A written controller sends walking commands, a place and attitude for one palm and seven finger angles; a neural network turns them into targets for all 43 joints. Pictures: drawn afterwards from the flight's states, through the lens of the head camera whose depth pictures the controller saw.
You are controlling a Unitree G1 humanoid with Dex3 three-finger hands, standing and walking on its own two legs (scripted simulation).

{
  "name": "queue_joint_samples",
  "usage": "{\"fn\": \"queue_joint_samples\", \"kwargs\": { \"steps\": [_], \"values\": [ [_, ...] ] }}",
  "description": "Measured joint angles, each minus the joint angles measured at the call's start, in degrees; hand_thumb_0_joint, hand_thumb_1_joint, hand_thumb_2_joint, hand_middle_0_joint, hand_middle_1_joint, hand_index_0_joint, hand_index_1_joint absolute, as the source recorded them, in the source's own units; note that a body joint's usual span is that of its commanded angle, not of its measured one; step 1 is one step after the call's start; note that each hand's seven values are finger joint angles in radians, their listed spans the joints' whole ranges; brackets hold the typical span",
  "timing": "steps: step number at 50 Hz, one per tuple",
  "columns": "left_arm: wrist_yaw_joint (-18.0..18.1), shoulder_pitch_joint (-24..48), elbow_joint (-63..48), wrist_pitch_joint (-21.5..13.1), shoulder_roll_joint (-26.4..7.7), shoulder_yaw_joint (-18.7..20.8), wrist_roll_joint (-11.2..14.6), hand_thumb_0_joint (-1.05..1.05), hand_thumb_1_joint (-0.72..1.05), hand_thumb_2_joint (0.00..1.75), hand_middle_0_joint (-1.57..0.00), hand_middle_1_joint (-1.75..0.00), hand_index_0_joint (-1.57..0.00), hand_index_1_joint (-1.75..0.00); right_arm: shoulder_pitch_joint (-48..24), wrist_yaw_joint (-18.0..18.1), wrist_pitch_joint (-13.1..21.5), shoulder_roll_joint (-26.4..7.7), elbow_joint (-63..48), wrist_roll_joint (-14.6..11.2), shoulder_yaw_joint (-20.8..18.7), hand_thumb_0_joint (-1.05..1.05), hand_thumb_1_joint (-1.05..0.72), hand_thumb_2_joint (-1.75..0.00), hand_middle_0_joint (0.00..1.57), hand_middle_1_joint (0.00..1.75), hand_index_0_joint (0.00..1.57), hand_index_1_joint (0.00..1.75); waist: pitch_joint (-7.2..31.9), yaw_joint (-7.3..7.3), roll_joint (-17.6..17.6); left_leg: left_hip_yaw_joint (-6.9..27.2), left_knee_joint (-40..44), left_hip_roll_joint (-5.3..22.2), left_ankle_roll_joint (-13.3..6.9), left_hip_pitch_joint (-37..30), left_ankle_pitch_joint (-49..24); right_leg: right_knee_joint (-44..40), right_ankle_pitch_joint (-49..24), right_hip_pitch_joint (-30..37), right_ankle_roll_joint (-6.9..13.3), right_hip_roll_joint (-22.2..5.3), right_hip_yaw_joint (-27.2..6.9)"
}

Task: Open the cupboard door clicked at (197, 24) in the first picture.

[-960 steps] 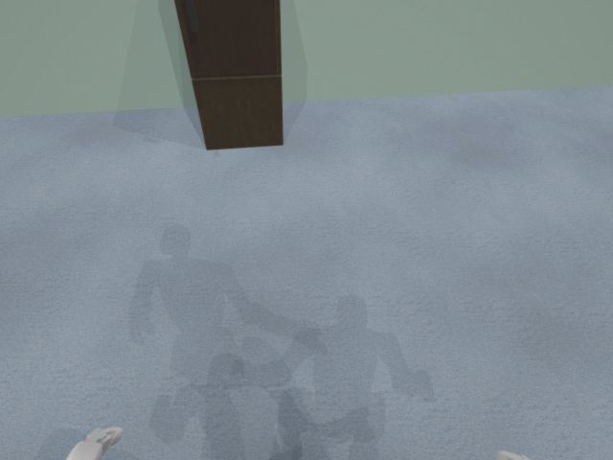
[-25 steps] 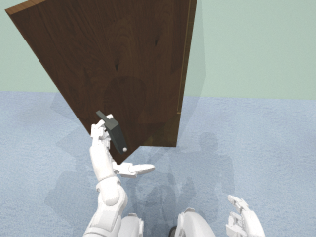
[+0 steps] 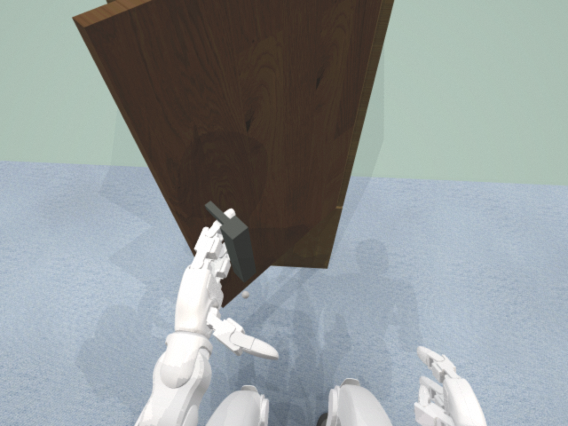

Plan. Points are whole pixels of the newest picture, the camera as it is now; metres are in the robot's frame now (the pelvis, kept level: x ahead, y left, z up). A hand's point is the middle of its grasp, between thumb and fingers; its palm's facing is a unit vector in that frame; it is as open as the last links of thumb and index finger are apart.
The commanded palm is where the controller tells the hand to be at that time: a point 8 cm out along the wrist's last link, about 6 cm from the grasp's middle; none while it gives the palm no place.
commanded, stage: slide the hand sideways off the handle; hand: left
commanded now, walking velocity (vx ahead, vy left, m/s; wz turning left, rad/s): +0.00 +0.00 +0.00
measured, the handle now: (230, 242) +0.36 +0.10 +0.02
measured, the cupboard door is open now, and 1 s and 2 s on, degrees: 48 48 48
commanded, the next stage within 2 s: draw the hand back to the body in 0.84 s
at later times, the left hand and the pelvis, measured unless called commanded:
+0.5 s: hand (222, 333) +0.24 +0.09 +0.03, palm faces -0.04 -1.00 +0.00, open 16.3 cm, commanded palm +0.20 +0.15 +0.02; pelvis +0.02 +0.01 -0.02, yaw -1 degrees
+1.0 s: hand (192, 361) +0.20 +0.12 +0.03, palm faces -0.03 -1.00 -0.04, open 16.3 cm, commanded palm +0.17 +0.19 +0.04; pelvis +0.00 -0.02 -0.03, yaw +0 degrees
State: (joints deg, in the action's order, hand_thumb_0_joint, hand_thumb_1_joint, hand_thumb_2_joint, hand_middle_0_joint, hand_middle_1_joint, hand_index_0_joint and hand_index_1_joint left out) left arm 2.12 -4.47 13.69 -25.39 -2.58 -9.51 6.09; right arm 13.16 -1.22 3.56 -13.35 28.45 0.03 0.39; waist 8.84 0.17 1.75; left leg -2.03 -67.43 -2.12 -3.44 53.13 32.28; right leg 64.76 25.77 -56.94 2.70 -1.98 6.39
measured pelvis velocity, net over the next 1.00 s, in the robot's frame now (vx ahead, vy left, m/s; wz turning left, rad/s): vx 0.00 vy -0.02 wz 0.00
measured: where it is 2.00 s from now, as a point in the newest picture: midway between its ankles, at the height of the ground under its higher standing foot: outside the picture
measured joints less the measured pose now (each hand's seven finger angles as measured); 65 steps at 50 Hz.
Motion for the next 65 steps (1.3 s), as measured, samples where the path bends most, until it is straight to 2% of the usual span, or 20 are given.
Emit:
{"fn": "queue_joint_samples", "kwargs": {
  "steps": [4,8,15,23,29,36,43,48,53,59,65],
  "values": [
    [2.2,-4.8,-4.7,-0.9,0.5,-1.7,-4.0,-0.01,-0.50,0.30,-0.10,-0.30,-0.13,-0.31,0.2,-1.1,-0.6,0.4,-2.0,0.7,-0.1,0.02,-0.90,-0.90,0.20,0.30,0.20,0.30,0.7,0.02,-0.8,-0.7,-1.0,0.0,-0.5,0.8,1.0,1.2,0.8,-1.1,-0.5,0.0,-0.7],
    [3.0,-9.2,-9.1,-0.9,-0.1,-2.7,-6.0,-0.01,-0.50,0.30,-0.10,-0.29,-0.14,-0.30,-0.4,-1.6,-1.7,1.0,-3.4,0.9,-0.1,0.02,-0.90,-0.90,0.20,0.30,0.20,0.30,0.7,-0.26,-0.9,-0.9,-2.4,0.1,-0.7,1.4,2.1,2.4,1.6,-1.7,-0.8,0.1,-0.9],
    [3.2,-16.5,-15.9,0.3,-1.2,-3.7,-6.2,-0.01,-0.50,0.30,-0.13,-0.29,-0.14,-0.30,-1.2,-1.3,-2.4,1.8,-5.3,0.5,0.4,0.02,-0.90,-0.90,0.20,0.30,0.20,0.30,0.5,-0.95,-0.1,-0.5,-3.6,0.0,-0.9,1.9,3.2,3.1,2.5,-2.0,-1.2,0.0,-0.6],
    [1.3,-20.1,-20.4,0.1,-2.0,-2.8,-6.1,-0.01,-0.50,0.30,-0.15,-0.30,-0.15,-0.30,-1.4,-0.4,-2.2,2.3,-6.1,0.4,0.9,0.02,-0.90,-0.90,0.20,0.30,0.20,0.30,0.8,-1.40,-0.2,-0.1,-5.0,0.1,-0.6,3.5,3.9,4.5,3.4,-3.5,-0.9,0.0,-0.2],
    [-1.3,-23.9,-22.8,1.3,-3.6,0.0,-4.2,-0.01,-0.50,0.30,-0.15,-0.30,-0.15,-0.30,-0.9,0.3,-2.2,2.2,-6.2,0.1,0.5,0.02,-0.90,-0.90,0.21,0.30,0.20,0.30,1.0,-1.45,-0.5,0.2,-5.3,0.4,-0.1,3.6,4.2,4.9,3.8,-3.7,-0.2,0.4,0.2],
    [-4.7,-29.1,-24.7,-1.1,-5.5,4.4,-1.0,-0.01,-0.50,0.30,-0.15,-0.30,-0.15,-0.30,-0.7,1.4,-1.1,1.9,-5.2,-0.3,-0.2,0.02,-0.90,-0.90,0.20,0.30,0.20,0.30,1.7,-1.25,-0.9,1.1,-5.7,0.9,0.8,3.6,4.4,5.2,4.1,-3.5,0.7,0.8,1.1],
    [-9.4,-29.7,-23.7,-2.3,-7.6,8.2,2.2,-0.01,-0.50,0.30,-0.15,-0.30,-0.15,-0.30,-1.9,2.6,0.0,1.2,-4.7,-0.6,-0.8,0.02,-0.90,-0.90,0.20,0.30,0.20,0.30,1.8,-1.02,-1.0,2.0,-7.9,1.5,1.7,5.4,4.8,7.0,4.5,-5.1,1.7,1.2,2.1],
    [-11.1,-27.8,-23.5,-2.1,-8.2,9.9,4.4,-0.01,-0.50,0.30,-0.15,-0.30,-0.15,-0.30,-2.3,3.2,0.9,0.9,-4.5,-0.9,-0.8,0.02,-0.90,-0.90,0.20,0.30,0.20,0.30,1.7,-0.78,-0.7,2.6,-9.0,1.8,2.1,6.5,4.8,7.7,4.4,-5.9,2.2,1.4,2.7],
    [-12.0,-26.8,-26.3,1.3,-9.4,11.1,5.3,-0.01,-0.50,0.30,-0.15,-0.30,-0.15,-0.30,-1.4,3.7,0.2,1.5,-4.4,-1.5,-0.7,0.02,-0.90,-0.90,0.20,0.30,0.20,0.30,1.6,-0.80,-0.6,2.5,-7.8,2.1,2.4,4.7,4.3,6.6,3.9,-4.2,2.5,1.7,2.6],
    [-12.3,-29.3,-29.0,6.1,-11.1,15.0,7.3,-0.01,-0.50,0.30,-0.15,-0.30,-0.15,-0.30,1.0,4.5,-1.6,2.1,-4.6,-2.7,0.1,0.02,-0.90,-0.90,0.20,0.30,0.20,0.30,1.6,-0.20,0.4,2.7,-1.4,2.0,2.5,-2.5,2.2,0.4,2.2,3.1,2.1,2.1,2.5],
    [-13.7,-31.3,-28.4,7.3,-11.0,16.2,9.2,-0.01,-0.50,0.30,-0.15,-0.30,-0.15,-0.30,2.7,5.2,-0.2,0.7,-5.1,-2.8,0.7,0.02,-0.90,-0.90,0.21,0.30,0.20,0.30,1.5,0.18,1.2,3.1,3.9,1.9,2.2,-8.1,0.3,-5.2,0.4,9.2,1.6,2.3,2.6]
  ]
}}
